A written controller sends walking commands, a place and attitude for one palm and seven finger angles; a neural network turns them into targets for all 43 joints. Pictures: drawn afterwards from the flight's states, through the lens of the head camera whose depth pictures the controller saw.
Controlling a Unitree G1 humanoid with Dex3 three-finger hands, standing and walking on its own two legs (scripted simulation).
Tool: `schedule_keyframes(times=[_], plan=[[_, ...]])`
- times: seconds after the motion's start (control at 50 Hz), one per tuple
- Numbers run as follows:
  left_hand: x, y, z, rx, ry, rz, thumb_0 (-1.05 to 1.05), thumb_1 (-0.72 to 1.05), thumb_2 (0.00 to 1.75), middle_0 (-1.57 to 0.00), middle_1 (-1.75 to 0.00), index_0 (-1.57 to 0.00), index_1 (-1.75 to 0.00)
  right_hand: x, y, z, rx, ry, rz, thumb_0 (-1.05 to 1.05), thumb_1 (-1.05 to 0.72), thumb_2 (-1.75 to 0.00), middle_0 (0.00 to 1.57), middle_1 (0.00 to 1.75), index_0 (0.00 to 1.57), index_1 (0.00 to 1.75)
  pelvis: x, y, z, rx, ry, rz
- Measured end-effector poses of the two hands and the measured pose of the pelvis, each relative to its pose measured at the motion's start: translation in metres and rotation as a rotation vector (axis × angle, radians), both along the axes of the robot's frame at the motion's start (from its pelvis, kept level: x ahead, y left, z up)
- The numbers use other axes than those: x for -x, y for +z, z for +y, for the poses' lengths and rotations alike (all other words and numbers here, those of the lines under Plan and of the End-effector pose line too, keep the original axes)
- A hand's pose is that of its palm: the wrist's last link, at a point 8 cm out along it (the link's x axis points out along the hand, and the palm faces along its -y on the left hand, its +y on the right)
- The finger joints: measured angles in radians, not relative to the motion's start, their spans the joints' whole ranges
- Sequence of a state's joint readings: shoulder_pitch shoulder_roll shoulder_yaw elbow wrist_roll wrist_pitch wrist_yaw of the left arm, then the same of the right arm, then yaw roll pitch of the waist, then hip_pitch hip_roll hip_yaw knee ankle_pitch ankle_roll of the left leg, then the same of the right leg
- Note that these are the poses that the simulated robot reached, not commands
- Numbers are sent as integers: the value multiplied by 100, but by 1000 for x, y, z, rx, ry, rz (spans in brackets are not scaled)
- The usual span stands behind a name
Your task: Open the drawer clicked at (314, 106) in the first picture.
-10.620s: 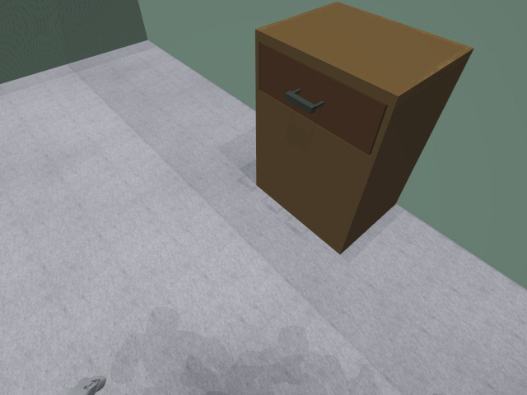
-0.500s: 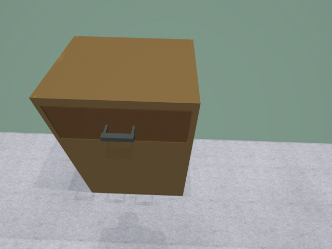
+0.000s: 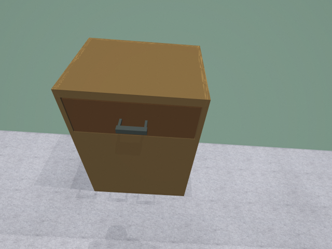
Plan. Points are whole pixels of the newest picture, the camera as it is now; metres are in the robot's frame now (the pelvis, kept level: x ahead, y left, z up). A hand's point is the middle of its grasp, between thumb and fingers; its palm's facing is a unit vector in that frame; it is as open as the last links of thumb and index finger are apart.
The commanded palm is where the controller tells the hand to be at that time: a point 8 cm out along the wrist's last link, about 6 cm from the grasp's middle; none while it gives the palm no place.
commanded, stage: look again from close up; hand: left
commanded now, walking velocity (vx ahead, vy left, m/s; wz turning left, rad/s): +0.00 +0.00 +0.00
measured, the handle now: (132, 126) +0.57 +0.17 -0.10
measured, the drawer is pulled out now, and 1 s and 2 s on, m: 0.00 0.00 0.00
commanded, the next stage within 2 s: shuffle to correct the standing spot in 0.02 s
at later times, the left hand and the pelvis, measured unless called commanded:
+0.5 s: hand out of the picture -0.09 +0.14 -0.17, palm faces +0.11 -0.98 -0.16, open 7.4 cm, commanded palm none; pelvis +0.00 -0.02 +0.00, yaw +1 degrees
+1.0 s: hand out of the picture +0.13 +0.11 -0.17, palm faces +0.03 -0.97 -0.23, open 7.3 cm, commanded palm none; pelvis +0.09 -0.07 +0.00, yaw +0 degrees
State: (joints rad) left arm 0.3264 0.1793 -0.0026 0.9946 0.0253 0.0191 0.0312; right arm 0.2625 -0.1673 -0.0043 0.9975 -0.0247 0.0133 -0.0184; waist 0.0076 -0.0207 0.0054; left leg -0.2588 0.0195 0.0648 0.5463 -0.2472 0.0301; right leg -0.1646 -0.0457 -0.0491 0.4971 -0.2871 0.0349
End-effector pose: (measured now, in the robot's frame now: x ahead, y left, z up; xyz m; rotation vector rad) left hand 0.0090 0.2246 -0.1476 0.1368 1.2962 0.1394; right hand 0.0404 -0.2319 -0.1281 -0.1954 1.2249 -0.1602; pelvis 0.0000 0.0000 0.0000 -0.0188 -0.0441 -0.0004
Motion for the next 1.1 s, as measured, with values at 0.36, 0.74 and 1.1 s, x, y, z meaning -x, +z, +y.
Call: schedule_keyframes(times=[0.36, 0.74, 1.1], plan=[[89, 10, -7, 8, 54, 212, 0, 91, 89, -19, -29, -19, -29, 71, -11, 3, -32, -66, 180, 0, -91, -90, 20, 29, 20, 30, 14, 4, -1, -4, 1, 17], [5, 0, -53, 93, 15, 154, 0, 91, 89, -19, -29, -20, -29, 34, -6, -11, -30, -109, 122, 0, -91, -90, 20, 29, 20, 30, -32, 4, -25, -21, -27, 44], [-121, 14, -68, -56, 35, -34, 1, 95, 89, -20, -29, -20, -29, -33, -18, -60, -59, -74, 246, 0, -91, -90, 20, 29, 20, 30, -86, 2, -72, -24, 21, 42]])
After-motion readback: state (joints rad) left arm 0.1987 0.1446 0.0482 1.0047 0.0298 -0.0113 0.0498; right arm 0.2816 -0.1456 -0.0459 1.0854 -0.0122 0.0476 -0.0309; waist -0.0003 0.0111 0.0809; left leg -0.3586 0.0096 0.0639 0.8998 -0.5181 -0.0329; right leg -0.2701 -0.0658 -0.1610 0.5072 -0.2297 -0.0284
